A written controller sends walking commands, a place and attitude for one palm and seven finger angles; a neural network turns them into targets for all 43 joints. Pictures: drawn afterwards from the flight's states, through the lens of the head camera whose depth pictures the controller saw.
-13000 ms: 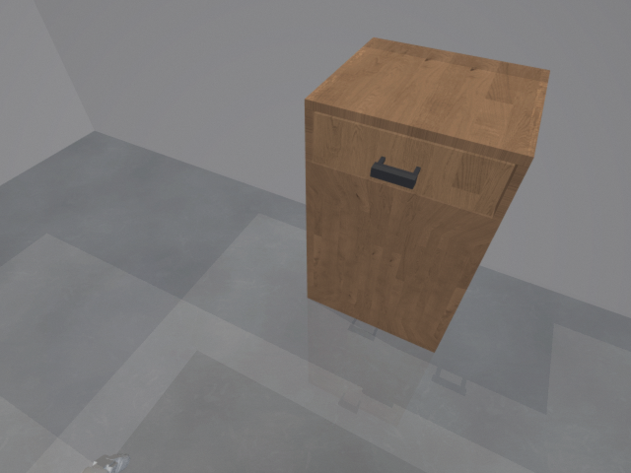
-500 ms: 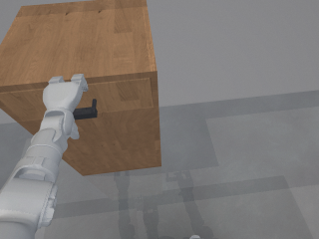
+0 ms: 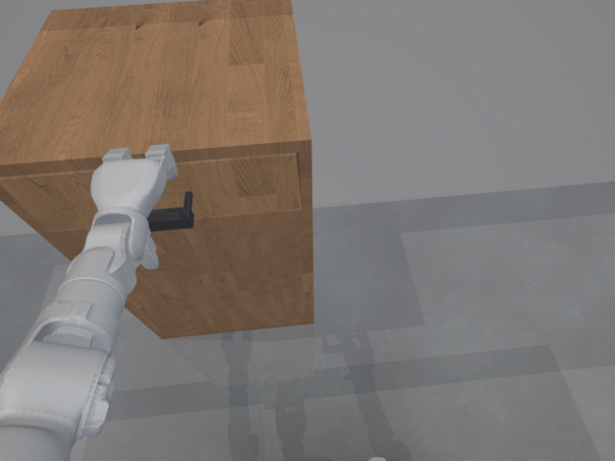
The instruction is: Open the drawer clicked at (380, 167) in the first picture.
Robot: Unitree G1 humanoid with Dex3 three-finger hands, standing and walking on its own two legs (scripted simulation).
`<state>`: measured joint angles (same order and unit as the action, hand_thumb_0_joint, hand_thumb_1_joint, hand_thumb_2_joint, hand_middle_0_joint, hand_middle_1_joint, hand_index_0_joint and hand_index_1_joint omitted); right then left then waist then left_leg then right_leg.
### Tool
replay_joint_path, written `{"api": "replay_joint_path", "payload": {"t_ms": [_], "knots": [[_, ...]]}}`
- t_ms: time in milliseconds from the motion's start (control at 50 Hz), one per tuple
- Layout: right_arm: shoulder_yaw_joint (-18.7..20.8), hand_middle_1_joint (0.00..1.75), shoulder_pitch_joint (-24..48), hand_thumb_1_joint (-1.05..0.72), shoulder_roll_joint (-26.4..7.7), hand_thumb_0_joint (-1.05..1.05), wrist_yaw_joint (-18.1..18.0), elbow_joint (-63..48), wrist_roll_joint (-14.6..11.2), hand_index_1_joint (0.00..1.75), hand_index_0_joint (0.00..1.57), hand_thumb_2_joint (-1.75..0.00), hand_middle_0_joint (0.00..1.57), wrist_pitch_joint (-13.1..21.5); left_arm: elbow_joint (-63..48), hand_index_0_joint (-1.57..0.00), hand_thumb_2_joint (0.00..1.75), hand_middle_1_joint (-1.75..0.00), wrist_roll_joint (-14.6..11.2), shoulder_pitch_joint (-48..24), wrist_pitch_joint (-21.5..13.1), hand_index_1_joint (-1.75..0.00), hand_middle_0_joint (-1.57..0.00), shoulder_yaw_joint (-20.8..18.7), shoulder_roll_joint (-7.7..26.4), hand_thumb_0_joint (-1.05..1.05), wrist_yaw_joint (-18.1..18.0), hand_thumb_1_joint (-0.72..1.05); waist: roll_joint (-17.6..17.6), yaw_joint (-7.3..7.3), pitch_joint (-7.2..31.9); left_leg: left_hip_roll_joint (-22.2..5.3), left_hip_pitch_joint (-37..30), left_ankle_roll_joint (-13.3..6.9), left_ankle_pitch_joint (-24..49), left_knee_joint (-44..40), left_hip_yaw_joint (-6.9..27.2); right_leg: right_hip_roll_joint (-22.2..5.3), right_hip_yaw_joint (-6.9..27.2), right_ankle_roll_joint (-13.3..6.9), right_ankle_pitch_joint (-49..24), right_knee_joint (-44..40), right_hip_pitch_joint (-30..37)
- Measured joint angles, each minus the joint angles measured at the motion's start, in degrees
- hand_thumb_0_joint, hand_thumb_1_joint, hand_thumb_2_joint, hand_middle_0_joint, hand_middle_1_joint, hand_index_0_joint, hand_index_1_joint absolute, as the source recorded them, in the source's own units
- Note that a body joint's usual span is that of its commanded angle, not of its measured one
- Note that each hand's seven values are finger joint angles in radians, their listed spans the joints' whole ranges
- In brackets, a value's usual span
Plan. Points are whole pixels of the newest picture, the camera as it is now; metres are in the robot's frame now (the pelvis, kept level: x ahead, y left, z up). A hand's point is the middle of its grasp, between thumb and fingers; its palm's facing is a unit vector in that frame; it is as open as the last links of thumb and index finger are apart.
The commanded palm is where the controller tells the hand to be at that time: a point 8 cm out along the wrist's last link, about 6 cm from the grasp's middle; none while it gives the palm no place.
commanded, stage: move the hooked fingers above the handle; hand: left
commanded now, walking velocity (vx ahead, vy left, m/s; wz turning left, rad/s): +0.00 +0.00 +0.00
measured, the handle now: (161, 209) +0.50 +0.24 -0.03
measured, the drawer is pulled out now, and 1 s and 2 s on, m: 0.00 0.00 0.00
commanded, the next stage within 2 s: lower the fingers behind the handle in 0.68 s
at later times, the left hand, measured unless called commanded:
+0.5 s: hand (137, 213) +0.45 +0.25 +0.02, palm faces -0.02 -0.02 -1.00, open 13.7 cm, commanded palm +0.44 +0.25 +0.09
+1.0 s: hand (146, 224) +0.45 +0.24 +0.01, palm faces -0.08 -0.03 -1.00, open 13.8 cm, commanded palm +0.43 +0.24 +0.07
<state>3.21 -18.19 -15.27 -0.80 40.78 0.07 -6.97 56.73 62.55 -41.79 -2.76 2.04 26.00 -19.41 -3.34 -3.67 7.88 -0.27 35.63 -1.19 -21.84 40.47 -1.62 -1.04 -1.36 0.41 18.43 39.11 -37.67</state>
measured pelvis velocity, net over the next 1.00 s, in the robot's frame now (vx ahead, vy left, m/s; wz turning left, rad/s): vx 0.00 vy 0.00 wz -0.01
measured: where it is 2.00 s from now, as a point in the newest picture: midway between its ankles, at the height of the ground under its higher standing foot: outside the picture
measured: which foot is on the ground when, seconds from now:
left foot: down 0.00-1.00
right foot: down 0.00-1.00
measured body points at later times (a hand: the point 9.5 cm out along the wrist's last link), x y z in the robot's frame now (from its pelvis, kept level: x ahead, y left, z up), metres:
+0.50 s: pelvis +0.00 +0.00 -0.01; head +0.09 +0.00 +0.43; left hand +0.45 +0.25 +0.08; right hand +0.02 -0.29 -0.13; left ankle -0.03 +0.11 -0.71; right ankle -0.01 -0.13 -0.71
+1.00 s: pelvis +0.00 +0.00 -0.01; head +0.09 +0.00 +0.43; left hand +0.45 +0.24 +0.06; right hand +0.03 -0.27 -0.14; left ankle -0.03 +0.11 -0.71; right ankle -0.01 -0.13 -0.71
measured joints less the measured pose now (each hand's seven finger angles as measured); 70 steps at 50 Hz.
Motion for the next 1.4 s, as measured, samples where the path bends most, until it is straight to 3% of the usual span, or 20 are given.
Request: {"api": "replay_joint_path", "payload": {"t_ms": [100, 240, 420, 540, 700, 840, 1000, 1180, 1400], "knots": [[-0.89, 0.3, 0.1, -0.91, 0.44, 0.01, -0.52, -0.56, -0.53, 0.3, 0.2, -0.9, 0.2, -0.48, 1.38, -0.32, 0.3, -1.22, -0.79, -0.19, 0.7, -1.24, -0.34, -0.16, 0.6, 0.0, 2.24, -0.49, 0.15, -0.55, -0.28, -0.18, -1.52, 0.06, 0.48, -1.11, -0.47, 0.23, 0.47, -0.07, -0.47, -0.74, 1.14], [-1.06, 0.3, -0.33, -0.9, 0.19, 0.0, -1.49, -2.09, -0.72, 0.3, 0.2, -0.9, 0.2, -0.04, 2.01, -0.3, 0.3, -1.21, -0.46, 1.3, -1.76, -1.21, -0.33, -1.99, 3.57, 0.0, 5.29, -0.49, 0.8, -1.19, -1.06, -0.54, -0.96, 0.26, 0.65, -0.82, -0.69, 0.6, 0.68, -0.31, -0.79, -0.5, 0.47], [0.74, 0.3, -1.28, -0.91, -0.59, 0.0, -1.68, -0.15, 0.23, 0.3, 0.2, -0.9, 0.2, 1.01, -1.91, -0.32, 0.3, -1.2, 0.25, 2.06, -6.94, -1.21, -0.33, -2.0, 4.18, 0.0, 2.04, -0.49, 1.03, -0.6, -1.12, -0.24, 2.79, 0.19, -0.33, 2.18, 0.74, 0.18, -0.7, -0.23, 0.19, 1.51, -2.24], [0.64, 0.3, -0.79, -0.91, -0.56, 0.01, -0.75, 0.88, 0.43, 0.3, 0.2, -0.9, 0.2, 0.64, -0.19, -0.35, 0.3, -1.23, -0.18, 0.46, -4.37, -1.23, -0.36, -1.89, 3.23, 0.0, -0.37, -0.49, 0.71, -0.89, 0.02, -0.23, 3.33, 0.0, -0.74, 2.62, 0.68, 0.19, -0.61, -0.03, 0.33, 1.53, -2.63], [-0.6, 0.3, -0.24, -0.91, 0.39, 0.0, -0.52, -0.32, -0.36, 0.3, 0.2, -0.9, 0.2, -0.19, 1.86, -0.34, 0.3, -1.22, -0.76, 0.06, -1.12, -1.22, -0.34, -1.04, 2.33, 0.0, 2.46, -0.49, 0.3, -1.07, 0.04, -0.17, 0.52, -0.31, -0.13, 0.63, -0.23, 0.21, 0.3, 0.27, -0.43, -0.14, -0.28], [-0.84, 0.3, -0.63, -0.9, 0.84, 0.0, -0.95, -1.45, -0.33, 0.3, 0.2, -0.9, 0.2, 0.3, 1.57, -0.32, 0.3, -1.2, -0.51, 0.52, -2.8, -1.21, -0.33, -1.11, 2.9, 0.0, 4.12, -0.49, 0.52, -1.03, -0.63, -0.12, 0.41, -0.37, 0.01, 0.48, -0.43, 0.17, 0.5, 0.32, -0.57, -0.18, -0.27], [0.29, 0.3, -1.41, -0.9, 0.37, 0.0, -0.36, -0.66, 0.64, 0.3, 0.2, -0.9, 0.2, 0.69, -0.35, -0.32, 0.3, -1.2, 0.52, 2.12, -4.99, -1.21, -0.32, -1.78, 1.9, 0.0, 1.31, -0.49, 0.73, -0.6, -0.21, -0.15, 3.24, -0.31, -1.01, 2.7, -0.09, 0.14, 0.2, 0.29, 0.45, 1.83, -2.91], [0.77, 0.3, -0.78, -0.91, 0.15, 0.0, 0.48, 0.62, 1.2, 0.3, 0.2, -0.9, 0.2, 0.36, 0.73, -0.33, 0.3, -1.21, 0.97, 2.08, -2.11, -1.22, -0.33, -2.35, 0.87, 0.0, -2.08, -0.49, 0.33, -1.0, 0.56, -0.41, 5.48, -0.11, -2.07, 4.63, 0.19, 0.37, -0.04, 0.12, 1.45, 3.59, -5.05], [-0.21, 0.3, -0.09, -0.91, 0.37, 0.0, 0.04, 0.11, 0.67, 0.3, 0.2, -0.9, 0.2, -0.17, 3.18, -0.31, 0.3, -1.2, 0.47, 1.85, -1.34, -1.22, -0.32, -2.2, 1.78, 0.0, -0.1, -0.49, 0.57, -1.32, 1.03, -0.78, 5.39, 0.16, -2.11, 4.72, -0.01, 0.75, 0.17, -0.2, 1.54, 4.04, -5.28]]}}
